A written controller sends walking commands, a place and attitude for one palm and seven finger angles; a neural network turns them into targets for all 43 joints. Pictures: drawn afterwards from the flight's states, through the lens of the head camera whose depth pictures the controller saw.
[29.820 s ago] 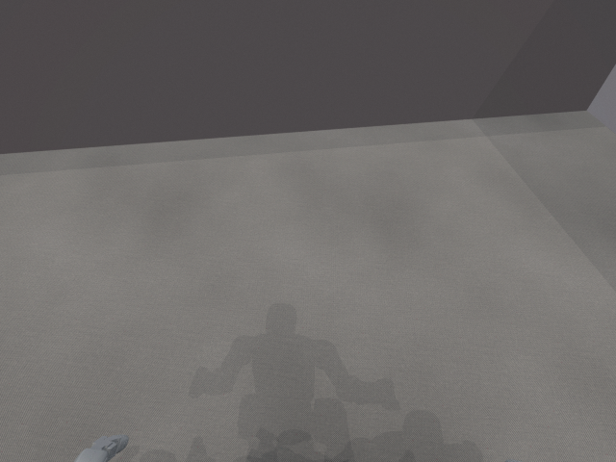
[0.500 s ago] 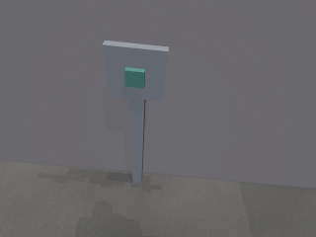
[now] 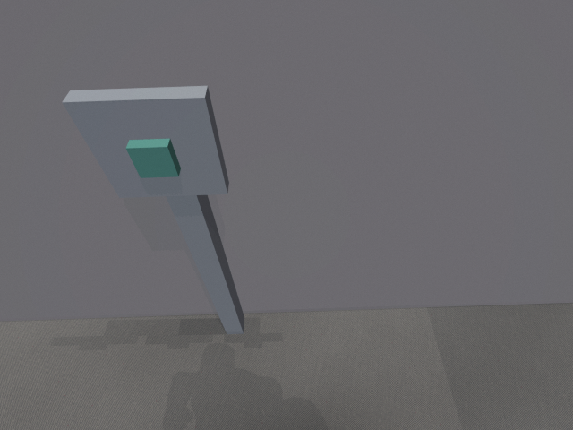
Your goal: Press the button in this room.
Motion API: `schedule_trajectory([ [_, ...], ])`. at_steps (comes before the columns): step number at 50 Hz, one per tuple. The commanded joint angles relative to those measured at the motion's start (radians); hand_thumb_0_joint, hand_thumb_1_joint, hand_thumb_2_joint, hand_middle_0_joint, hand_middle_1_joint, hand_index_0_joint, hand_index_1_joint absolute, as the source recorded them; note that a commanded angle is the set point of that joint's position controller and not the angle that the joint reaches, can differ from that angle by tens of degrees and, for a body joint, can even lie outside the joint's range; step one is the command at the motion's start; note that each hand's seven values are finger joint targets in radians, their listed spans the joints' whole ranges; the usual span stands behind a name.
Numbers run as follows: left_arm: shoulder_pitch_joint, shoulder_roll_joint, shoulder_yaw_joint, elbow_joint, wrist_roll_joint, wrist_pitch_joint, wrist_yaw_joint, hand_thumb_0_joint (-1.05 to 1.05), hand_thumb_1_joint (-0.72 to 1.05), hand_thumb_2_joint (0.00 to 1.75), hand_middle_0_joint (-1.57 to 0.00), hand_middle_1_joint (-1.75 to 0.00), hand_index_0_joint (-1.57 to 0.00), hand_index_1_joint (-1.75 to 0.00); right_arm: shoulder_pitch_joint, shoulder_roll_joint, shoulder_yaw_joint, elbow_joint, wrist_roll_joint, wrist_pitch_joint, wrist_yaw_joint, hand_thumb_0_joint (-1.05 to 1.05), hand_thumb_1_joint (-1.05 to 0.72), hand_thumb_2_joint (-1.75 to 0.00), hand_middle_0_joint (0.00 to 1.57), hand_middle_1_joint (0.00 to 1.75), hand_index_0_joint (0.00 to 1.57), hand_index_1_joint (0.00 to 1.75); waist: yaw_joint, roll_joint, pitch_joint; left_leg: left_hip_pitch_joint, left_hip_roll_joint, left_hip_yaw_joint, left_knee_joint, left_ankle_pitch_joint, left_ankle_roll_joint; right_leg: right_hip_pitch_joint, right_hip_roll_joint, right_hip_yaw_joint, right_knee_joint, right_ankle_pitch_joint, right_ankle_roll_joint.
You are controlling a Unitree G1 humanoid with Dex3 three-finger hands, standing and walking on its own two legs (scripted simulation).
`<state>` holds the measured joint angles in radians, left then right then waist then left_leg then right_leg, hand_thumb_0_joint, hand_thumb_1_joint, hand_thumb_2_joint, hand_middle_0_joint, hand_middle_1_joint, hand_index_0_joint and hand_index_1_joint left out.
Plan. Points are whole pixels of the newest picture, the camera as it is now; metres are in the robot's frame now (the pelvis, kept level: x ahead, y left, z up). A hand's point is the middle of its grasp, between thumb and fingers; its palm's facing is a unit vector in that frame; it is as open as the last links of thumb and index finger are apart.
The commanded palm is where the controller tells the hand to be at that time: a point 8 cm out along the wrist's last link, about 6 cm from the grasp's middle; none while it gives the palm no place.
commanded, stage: come to a stop and stand still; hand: left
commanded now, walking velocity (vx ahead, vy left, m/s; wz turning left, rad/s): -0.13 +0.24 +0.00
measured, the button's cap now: (155, 157) +0.48 +0.22 +0.11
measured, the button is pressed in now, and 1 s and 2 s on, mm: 0 0 0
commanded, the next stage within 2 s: look again from close up in 1.58 s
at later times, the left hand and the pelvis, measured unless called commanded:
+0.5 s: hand out of the picture -0.01 +0.20 -0.18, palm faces +0.07 -0.98 -0.19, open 7.3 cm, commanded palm none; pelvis -0.01 +0.03 +0.00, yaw +1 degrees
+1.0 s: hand out of the picture +0.01 +0.32 -0.14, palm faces +0.01 -0.94 -0.35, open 7.3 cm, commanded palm none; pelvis -0.04 +0.07 +0.01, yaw -1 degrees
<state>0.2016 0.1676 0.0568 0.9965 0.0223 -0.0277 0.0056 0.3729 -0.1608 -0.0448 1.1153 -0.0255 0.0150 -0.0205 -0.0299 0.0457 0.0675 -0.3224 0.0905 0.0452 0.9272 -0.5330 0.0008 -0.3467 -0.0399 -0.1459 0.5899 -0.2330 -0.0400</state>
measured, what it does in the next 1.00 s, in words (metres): steps on the spot: left foot, then right foot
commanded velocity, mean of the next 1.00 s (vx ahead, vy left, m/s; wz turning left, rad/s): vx -0.02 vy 0.04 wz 0.00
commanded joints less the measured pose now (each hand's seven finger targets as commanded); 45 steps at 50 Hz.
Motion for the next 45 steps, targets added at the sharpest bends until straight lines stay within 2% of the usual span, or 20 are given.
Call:
schedule_trajectory([
  [1,0.052,0.085,-0.005,-0.029,0.003,-0.012,0.029,0.00,0.90,0.90,-0.20,-0.30,-0.20,-0.30,0.056,0.004,0.013,-0.041,0.009,-0.010,0.004,0.00,-0.90,-0.90,0.20,0.30,0.20,0.30,0.004,-0.213,-0.059,-0.072,-0.004,-0.005,0.043,0.093,-0.015,0.072,-0.254,0.216,-0.316,0.338,-0.106],
  [4,0.082,0.120,0.003,-0.026,0.007,-0.003,0.039,0.00,0.90,0.90,-0.20,-0.30,-0.20,-0.30,0.022,0.021,0.015,-0.046,0.022,-0.001,0.003,0.00,-0.90,-0.90,0.20,0.30,0.20,0.30,0.029,-0.151,-0.071,-0.042,-0.049,0.034,-0.129,0.108,-0.034,0.128,-0.258,0.193,-0.263,0.506,-0.136],
  [8,0.113,0.165,0.022,-0.022,0.005,0.013,0.043,0.00,0.90,0.90,-0.20,-0.30,-0.20,-0.30,-0.036,-0.011,0.005,-0.095,0.016,0.013,0.002,0.00,-0.90,-0.90,0.20,0.30,0.20,0.30,0.053,-0.136,-0.073,-0.050,-0.059,0.020,-0.183,0.111,-0.034,0.147,-0.314,0.281,-0.264,0.452,-0.179],
  [13,0.078,0.168,0.029,-0.029,0.000,0.027,0.041,0.00,0.90,0.90,-0.20,-0.30,-0.20,-0.30,-0.017,-0.031,-0.003,-0.110,0.017,0.010,0.000,0.00,-0.90,-0.90,0.20,0.30,0.20,0.30,0.023,-0.158,-0.086,0.110,-0.066,0.022,-0.410,0.256,-0.018,0.071,-0.281,0.263,-0.211,0.313,-0.134],
  [14,0.067,0.148,0.027,-0.036,0.000,0.032,0.039,0.00,0.90,0.90,-0.20,-0.30,-0.20,-0.30,0.004,-0.040,-0.006,-0.107,0.017,0.006,-0.001,0.00,-0.90,-0.90,0.20,0.30,0.20,0.30,0.012,-0.128,-0.089,0.184,-0.046,0.012,-0.483,0.317,-0.007,0.023,-0.232,0.233,-0.177,0.215,-0.099],
  [16,0.076,0.064,0.009,-0.058,-0.008,0.046,0.030,0.00,0.90,0.90,-0.20,-0.30,-0.20,-0.30,-0.030,-0.129,-0.013,-0.143,0.003,-0.003,-0.005,0.00,-0.90,-0.90,0.20,0.30,0.20,0.30,0.029,0.178,-0.049,0.113,0.181,-0.244,-0.642,0.451,0.108,-0.046,-0.044,0.063,-0.025,-0.129,0.012],
  [18,0.084,0.057,0.004,-0.031,0.004,0.066,0.032,0.00,0.90,0.90,-0.20,-0.30,-0.20,-0.30,-0.151,-0.117,-0.007,-0.180,0.001,-0.002,-0.009,0.00,-0.90,-0.90,0.20,0.30,0.20,0.30,0.044,0.172,-0.017,-0.065,0.196,-0.260,-0.759,0.283,0.180,0.035,-0.015,0.115,0.241,-0.258,0.018],
  [19,0.161,0.172,-0.032,-0.085,0.012,0.056,0.033,0.00,0.90,0.90,-0.20,-0.30,-0.20,-0.30,-0.218,-0.234,-0.021,-0.293,-0.005,0.016,-0.004,0.00,-0.90,-0.90,0.20,0.30,0.20,0.30,0.045,0.251,0.063,-0.092,0.120,-0.209,-0.736,0.072,0.138,0.051,-0.007,0.095,0.170,-0.253,0.001],
  [20,0.230,0.088,-0.023,-0.078,0.008,0.047,0.032,0.00,0.90,0.90,-0.20,-0.30,-0.20,-0.30,-0.277,-0.174,-0.022,-0.310,-0.015,0.003,0.002,0.00,-0.90,-0.90,0.20,0.30,0.20,0.30,0.094,0.121,-0.087,-0.091,0.109,-0.165,-0.586,0.079,0.110,0.096,-0.018,0.102,0.078,-0.139,0.006],
  [21,0.241,0.076,-0.015,-0.049,0.014,0.033,0.034,0.00,0.90,0.90,-0.20,-0.30,-0.20,-0.30,-0.256,-0.139,-0.019,-0.297,-0.013,0.000,0.003,0.00,-0.90,-0.90,0.20,0.30,0.20,0.30,0.081,0.084,-0.131,-0.053,0.060,-0.137,-0.511,0.125,0.082,0.135,-0.025,0.098,-0.047,-0.055,0.003],
  [22,0.231,0.109,-0.016,-0.052,0.010,0.024,0.039,0.00,0.90,0.90,-0.20,-0.30,-0.20,-0.30,-0.207,-0.119,-0.015,-0.297,-0.002,0.002,0.005,0.00,-0.90,-0.90,0.20,0.30,0.20,0.30,0.069,-0.048,-0.127,-0.051,0.004,-0.088,-0.423,0.143,0.055,0.162,-0.068,0.163,-0.123,-0.034,-0.017],
  [23,0.197,0.135,-0.015,-0.076,0.011,0.016,0.042,0.00,0.90,0.90,-0.20,-0.30,-0.20,-0.30,-0.155,-0.090,-0.014,-0.296,0.006,0.005,0.007,0.00,-0.90,-0.90,0.20,0.30,0.20,0.30,0.035,-0.200,-0.102,-0.053,-0.052,-0.038,-0.332,0.131,0.025,0.092,-0.165,0.324,-0.219,-0.150,-0.062],
  [24,0.115,0.155,-0.014,-0.110,0.013,0.012,0.043,0.00,0.90,0.90,-0.20,-0.30,-0.20,-0.30,-0.117,-0.081,-0.013,-0.285,0.002,0.008,0.012,0.00,-0.90,-0.90,0.20,0.30,0.20,0.30,-0.002,-0.243,-0.068,0.005,-0.070,-0.024,-0.274,0.142,0.009,-0.020,-0.237,0.388,-0.292,-0.236,-0.100],
  [26,0.012,0.185,-0.001,-0.157,0.017,0.028,0.046,0.00,0.90,0.90,-0.20,-0.30,-0.20,-0.30,-0.036,-0.084,-0.025,-0.268,0.008,0.000,0.016,0.00,-0.90,-0.90,0.20,0.30,0.20,0.30,-0.061,-0.187,-0.058,0.152,-0.071,-0.035,-0.342,0.189,0.005,-0.173,-0.183,0.275,-0.228,-0.280,-0.072],
  [27,0.016,0.164,-0.002,-0.160,0.012,0.035,0.046,0.00,0.90,0.90,-0.20,-0.30,-0.20,-0.30,-0.024,-0.116,-0.029,-0.259,0.005,-0.008,0.013,0.00,-0.90,-0.90,0.20,0.30,0.20,0.30,-0.054,-0.119,-0.039,0.148,-0.022,-0.091,-0.422,0.159,0.018,-0.198,-0.117,0.225,-0.138,-0.270,-0.039],
  [29,0.098,0.135,-0.011,-0.144,0.005,0.046,0.042,0.00,0.90,0.90,-0.20,-0.30,-0.20,-0.30,-0.046,-0.217,-0.050,-0.271,-0.001,-0.022,0.006,0.00,-0.90,-0.90,0.20,0.30,0.20,0.30,-0.004,0.181,0.006,0.037,0.150,-0.387,-0.721,-0.020,0.060,-0.140,0.019,0.095,0.099,-0.214,0.027],
  [32,0.154,0.164,0.005,-0.097,0.009,0.055,0.037,0.00,0.90,0.90,-0.20,-0.30,-0.20,-0.30,-0.124,-0.234,-0.052,-0.281,-0.002,-0.025,-0.009,0.00,-0.90,-0.90,0.20,0.30,0.20,0.30,0.039,0.050,0.030,-0.059,0.153,-0.358,-0.789,-0.079,0.048,-0.062,-0.007,0.170,0.240,-0.168,0.020],
  [37,0.142,0.190,0.013,-0.082,0.003,0.047,0.028,0.00,0.90,0.90,-0.20,-0.30,-0.20,-0.30,-0.132,-0.256,-0.054,-0.245,0.005,-0.038,-0.012,0.00,-0.90,-0.90,0.20,0.30,0.20,0.30,0.044,-0.016,-0.025,0.074,0.127,-0.267,-0.779,0.067,0.047,0.005,-0.009,0.150,0.090,-0.155,0.014],
  [43,0.184,0.255,0.031,-0.048,0.001,0.040,0.032,0.00,0.90,0.90,-0.20,-0.30,-0.20,-0.30,-0.174,-0.315,-0.066,-0.205,0.010,-0.032,-0.011,0.00,-0.90,-0.90,0.20,0.30,0.20,0.30,0.067,0.042,-0.035,0.112,0.073,-0.191,-0.812,0.168,-0.087,0.153,0.008,0.114,-0.157,-0.079,-0.021],
  [45,0.191,0.267,0.028,-0.033,0.002,0.029,0.034,0.00,0.90,0.90,-0.20,-0.30,-0.20,-0.30,-0.186,-0.292,-0.057,-0.192,0.016,-0.028,-0.003,0.00,-0.90,-0.90,0.20,0.30,0.20,0.30,0.068,-0.036,-0.048,0.088,0.031,-0.126,-0.735,0.229,-0.100,0.220,-0.037,0.156,-0.222,-0.021,-0.052],
])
